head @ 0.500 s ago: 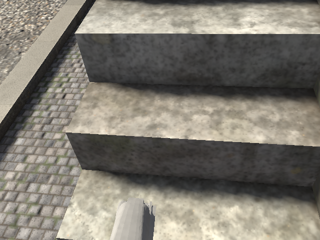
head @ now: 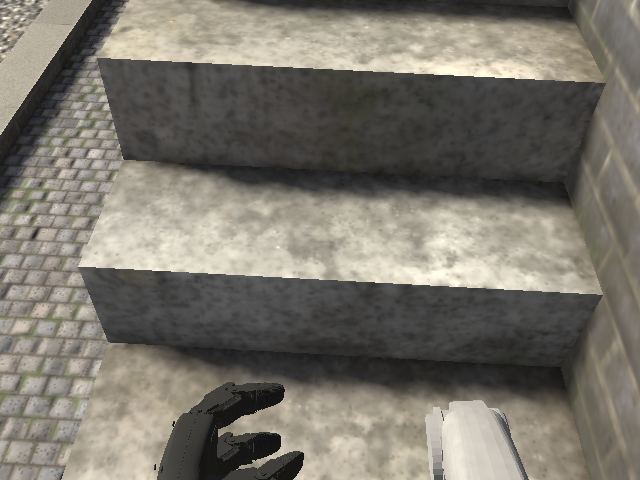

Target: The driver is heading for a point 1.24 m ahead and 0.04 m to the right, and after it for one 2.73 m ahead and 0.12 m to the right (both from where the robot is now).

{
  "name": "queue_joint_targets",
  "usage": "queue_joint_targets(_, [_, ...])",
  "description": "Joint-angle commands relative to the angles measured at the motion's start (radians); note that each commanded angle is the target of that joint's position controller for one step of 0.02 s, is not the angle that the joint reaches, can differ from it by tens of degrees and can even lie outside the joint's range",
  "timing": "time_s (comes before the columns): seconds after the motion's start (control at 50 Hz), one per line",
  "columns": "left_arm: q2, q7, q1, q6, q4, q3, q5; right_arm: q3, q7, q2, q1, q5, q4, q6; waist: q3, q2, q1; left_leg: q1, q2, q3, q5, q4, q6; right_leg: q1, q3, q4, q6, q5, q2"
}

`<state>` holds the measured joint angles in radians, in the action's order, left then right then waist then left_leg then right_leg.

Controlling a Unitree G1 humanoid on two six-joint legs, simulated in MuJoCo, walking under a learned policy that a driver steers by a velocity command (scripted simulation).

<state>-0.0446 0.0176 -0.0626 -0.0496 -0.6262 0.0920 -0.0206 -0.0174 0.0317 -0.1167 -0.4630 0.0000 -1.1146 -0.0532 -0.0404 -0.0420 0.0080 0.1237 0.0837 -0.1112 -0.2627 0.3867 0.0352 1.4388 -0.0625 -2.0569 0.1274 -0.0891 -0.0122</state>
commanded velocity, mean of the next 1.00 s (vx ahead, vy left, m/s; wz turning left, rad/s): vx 0.50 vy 0.00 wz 0.00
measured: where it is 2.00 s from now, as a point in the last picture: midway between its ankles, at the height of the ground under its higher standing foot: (253, 64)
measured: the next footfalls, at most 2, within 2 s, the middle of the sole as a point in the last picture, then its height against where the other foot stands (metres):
right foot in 0.12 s outside the picture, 0.20 m higher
left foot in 0.64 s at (197, 415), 0.19 m higher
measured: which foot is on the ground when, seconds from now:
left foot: down 0.00-0.14, up 0.16-0.62, down 0.64-1.00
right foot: up 0.00-0.10, down 0.12-0.68, up 0.70-1.00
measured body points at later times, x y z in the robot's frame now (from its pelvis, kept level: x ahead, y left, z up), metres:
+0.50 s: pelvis +0.23 +0.01 +0.18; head +0.22 -0.01 +0.63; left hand +0.08 +0.18 +0.04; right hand +0.43 -0.12 +0.09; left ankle +0.29 +0.17 -0.19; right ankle +0.17 -0.13 -0.55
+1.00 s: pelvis +0.47 +0.11 +0.38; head +0.42 +0.16 +0.82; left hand +0.69 +0.30 +0.30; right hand +0.41 -0.10 +0.24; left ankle +0.46 +0.20 -0.36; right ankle +0.54 -0.06 +0.08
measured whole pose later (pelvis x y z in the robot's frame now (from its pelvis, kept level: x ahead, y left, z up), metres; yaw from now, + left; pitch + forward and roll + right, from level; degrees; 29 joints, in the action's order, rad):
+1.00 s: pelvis +0.47 +0.11 +0.38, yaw +2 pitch -3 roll -5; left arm -0.14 -0.02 0.04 -0.06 -0.72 0.04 -0.04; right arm -0.07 0.03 -0.11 -0.53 0.06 -1.06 -0.06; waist -0.09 0.04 0.03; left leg 0.21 0.13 -0.11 -0.35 0.60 0.01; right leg 1.38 -0.12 -2.47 0.08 -0.04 0.09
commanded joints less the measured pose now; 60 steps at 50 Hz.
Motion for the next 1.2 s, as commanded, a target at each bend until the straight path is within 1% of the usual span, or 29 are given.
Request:
queue_joint_targets(0.02, [-0.019,0.003,0.055,0.016,-0.006,0.016,0.034,0.042,-0.032,-0.198,0.057,-0.020,0.064,-0.023,-0.011,-0.066,-0.069,0.132,0.160,0.062,0.525,-0.332,0.131,-0.379,0.220,0.233,-0.025,-0.060,-0.105])
queue_joint_targets(0.06, [-0.080,-0.009,-0.010,0.002,-0.002,-0.003,0.040,0.055,-0.059,-0.242,-0.002,-0.069,0.061,-0.003,-0.141,-0.105,-0.066,-0.006,0.163,-0.005,1.394,-0.215,0.136,-0.707,0.298,0.597,0.011,-0.335,-0.007])
queue_joint_targets(0.1, [-0.218,-0.005,0.272,-0.003,-0.088,-0.061,0.040,0.068,-0.064,-0.313,0.046,-0.053,0.054,-0.017,-0.276,-0.264,-0.154,-0.244,0.255,0.063,1.909,0.047,0.177,-0.920,0.155,0.884,0.019,-0.487,0.063])
queue_joint_targets(0.12, [-0.272,-0.009,0.396,0.000,-0.156,-0.092,0.060,0.072,-0.060,-0.297,0.102,-0.045,0.077,-0.020,-0.326,-0.250,-0.183,-0.241,0.233,0.062,1.798,0.213,0.193,-1.037,0.024,1.024,0.025,-0.429,0.035])
queue_joint_targets(0.14, [-0.367,-0.019,0.518,0.021,-0.235,-0.132,0.075,0.064,-0.039,-0.204,0.063,-0.027,0.111,-0.033,-0.380,0.110,-0.153,0.065,0.106,0.093,1.361,0.447,0.172,-1.292,-0.341,1.262,0.128,-0.389,-0.100])
queue_joint_targets(0.16, [-0.374,-0.005,0.549,0.063,-0.291,-0.149,0.055,0.062,-0.012,-0.102,0.109,-0.022,0.113,-0.017,-0.326,0.331,-0.147,0.362,-0.129,0.159,0.273,0.868,0.082,-1.365,-0.793,1.723,0.266,-0.726,-0.241])
queue_joint_targets(0.18, [-0.319,-0.006,0.517,0.055,-0.339,-0.145,0.049,0.070,0.009,-0.075,0.201,-0.037,0.154,-0.023,-0.230,0.253,-0.140,0.559,-0.196,0.312,0.146,1.408,0.067,-1.270,-0.968,1.788,0.249,-0.937,-0.293])
queue_joint_targets(0.22, [-0.148,-0.036,0.466,0.018,-0.422,-0.106,0.050,0.024,0.004,0.051,0.393,-0.046,0.311,-0.036,0.061,0.079,-0.072,0.851,-0.182,0.322,0.163,1.743,0.146,-1.015,-0.707,1.682,0.161,-0.782,-0.303])
queue_joint_targets(0.28, [0.036,-0.055,0.469,-0.014,-0.532,-0.055,0.043,-0.009,0.009,0.087,0.249,-0.043,0.323,-0.036,0.098,0.026,0.062,0.962,-0.159,0.331,0.191,1.817,0.204,-1.012,-0.317,1.622,0.069,-0.406,-0.187])
queue_joint_targets(0.34, [-0.047,-0.054,0.398,0.001,-0.500,-0.063,0.037,-0.015,-0.017,0.047,0.229,-0.036,0.353,0.003,0.136,0.040,0.104,1.028,-0.115,0.316,0.148,1.700,0.133,-0.978,-0.117,1.714,0.054,-0.302,-0.187])
queue_joint_targets(0.38, [-0.098,-0.039,0.421,0.000,-0.475,-0.067,0.076,-0.011,-0.029,0.036,0.268,-0.052,0.366,0.014,0.104,0.056,0.072,1.025,-0.113,0.241,0.129,1.836,0.068,-0.958,-0.073,1.772,0.095,-0.244,-0.213])
queue_joint_targets(0.48, [-0.114,0.020,0.647,0.009,-0.475,-0.081,0.040,-0.056,-0.035,0.095,0.396,-0.079,0.485,-0.011,0.150,0.142,-0.014,1.441,-0.027,0.265,0.088,1.915,0.010,-1.273,-0.079,1.806,0.058,-0.208,-0.275])
queue_joint_targets(0.52, [-0.152,0.024,0.675,0.017,-0.461,-0.097,0.028,-0.069,-0.030,0.094,0.508,-0.052,0.559,-0.012,0.093,0.154,-0.048,1.427,0.043,0.146,0.116,1.723,-0.030,-1.342,-0.057,1.847,0.067,-0.215,-0.258])
queue_joint_targets(0.56, [-0.150,0.039,0.714,0.029,-0.462,-0.108,0.013,-0.097,-0.023,0.143,0.699,-0.036,0.676,-0.015,0.080,0.206,-0.101,1.309,0.130,0.062,0.133,1.482,-0.049,-1.329,-0.059,1.982,0.082,-0.173,-0.283])
queue_joint_targets(0.6, [-0.192,0.063,0.753,0.033,-0.462,-0.120,-0.042,-0.130,-0.012,0.170,0.798,-0.080,0.730,-0.012,0.057,0.228,-0.106,0.644,0.058,-0.087,-0.126,0.912,-0.016,-1.107,0.041,2.165,0.106,0.183,-0.258])
queue_joint_targets(0.62, [-0.204,0.019,0.798,-0.008,-0.504,-0.098,-0.001,-0.083,-0.009,0.112,0.707,-0.106,0.729,-0.029,-0.020,0.266,-0.043,0.400,-0.089,-0.220,-0.176,0.954,0.019,-1.175,0.089,2.056,0.138,1.006,-0.294])
queue_joint_targets(0.64, [-0.253,-0.001,0.752,-0.026,-0.533,-0.099,0.041,-0.037,-0.012,0.028,0.494,-0.070,0.682,-0.030,-0.135,0.396,0.087,0.277,-0.113,-0.125,-0.147,0.942,0.081,-1.321,0.121,1.895,0.113,1.565,-0.297])
queue_joint_targets(0.66, [-0.351,-0.016,0.635,-0.037,-0.531,-0.120,0.056,0.015,-0.013,-0.098,0.277,-0.054,0.635,-0.018,-0.203,0.492,0.254,0.235,-0.097,0.023,-0.208,0.758,0.112,-1.466,0.128,1.714,0.077,1.651,-0.297])
queue_joint_targets(0.68, [-0.263,-0.027,0.664,-0.058,-0.497,-0.117,0.011,0.053,-0.029,-0.200,0.116,-0.014,0.583,0.001,-0.319,0.217,0.266,-0.091,0.061,0.513,-0.172,0.518,0.242,-1.115,0.037,1.392,-0.002,1.356,-0.233])
queue_joint_targets(0.7, [-0.217,-0.057,0.606,-0.077,-0.463,-0.123,-0.004,0.109,-0.056,-0.369,-0.136,0.026,0.449,0.035,-0.474,-0.170,0.277,-0.313,0.231,1.129,-0.590,-0.034,0.329,-0.931,-0.042,1.103,-0.010,0.489,-0.043])
queue_joint_targets(0.72, [-0.209,-0.085,0.478,-0.084,-0.458,-0.145,0.003,0.100,-0.076,-0.358,-0.178,0.025,0.375,0.054,-0.460,-0.154,0.240,-0.225,0.329,1.350,-0.731,-0.239,0.288,-0.825,-0.211,0.553,-0.047,0.046,0.072])
queue_joint_targets(0.76, [-0.095,-0.094,0.227,-0.069,-0.243,-0.131,0.018,0.026,-0.064,-0.125,0.025,-0.026,0.266,0.041,-0.086,-0.177,0.051,0.165,0.313,0.924,-0.591,-0.148,0.099,-0.582,-0.177,-0.014,-0.015,-0.071,0.065])
queue_joint_targets(0.78, [-0.055,-0.088,0.177,-0.056,-0.172,-0.110,0.018,0.009,-0.035,-0.040,0.139,-0.020,0.240,0.023,0.056,-0.108,-0.019,0.331,0.259,0.672,-0.535,-0.054,0.038,-0.521,-0.141,-0.119,0.022,-0.108,0.029])
queue_joint_targets(0.84, [-0.039,-0.115,0.301,-0.044,-0.131,-0.070,-0.015,-0.019,0.003,0.074,0.186,0.014,0.176,-0.008,0.058,-0.043,-0.099,0.287,0.133,0.260,-0.242,0.035,-0.037,-0.389,-0.144,-0.162,0.075,-0.061,0.036])
queue_joint_targets(0.92, [-0.023,-0.064,0.254,0.002,-0.125,-0.035,-0.026,-0.041,-0.005,-0.017,0.134,0.071,0.153,-0.036,0.156,-0.035,-0.091,0.332,0.191,0.167,-0.209,-0.068,-0.030,-0.116,-0.072,-0.508,-0.015,0.020,0.112])
queue_joint_targets(1.04, [-0.083,-0.009,-0.062,0.009,0.004,-0.006,-0.035,-0.043,-0.022,-0.111,0.046,0.038,0.149,-0.055,0.188,-0.114,0.020,0.325,0.173,0.097,-0.237,-0.243,0.011,0.023,0.124,-0.233,-0.110,0.104,0.062])
queue_joint_targets(1.12, [-0.052,-0.040,-0.120,0.005,0.018,0.024,-0.041,-0.034,-0.069,-0.129,-0.117,0.028,0.063,-0.026,0.118,-0.069,0.051,-0.165,0.261,0.117,0.085,-0.320,0.087,0.146,0.163,-0.109,-0.082,-0.052,-0.022])
queue_joint_targets(1.16, [-0.085,-0.077,-0.080,-0.009,0.031,0.018,-0.008,-0.039,-0.073,-0.135,0.006,0.008,0.084,-0.029,0.028,-0.056,-0.030,-0.158,0.231,-0.039,0.720,-0.313,0.085,-0.191,0.253,0.171,-0.019,-0.134,-0.028])
queue_joint_targets(1.2, [-0.125,-0.095,0.061,-0.024,-0.010,-0.006,0.019,-0.030,-0.079,-0.217,0.096,0.002,0.089,-0.026,-0.169,-0.161,-0.156,-0.025,0.226,-0.114,2.030,-0.178,0.142,-0.810,0.344,0.360,0.023,-0.212,0.067])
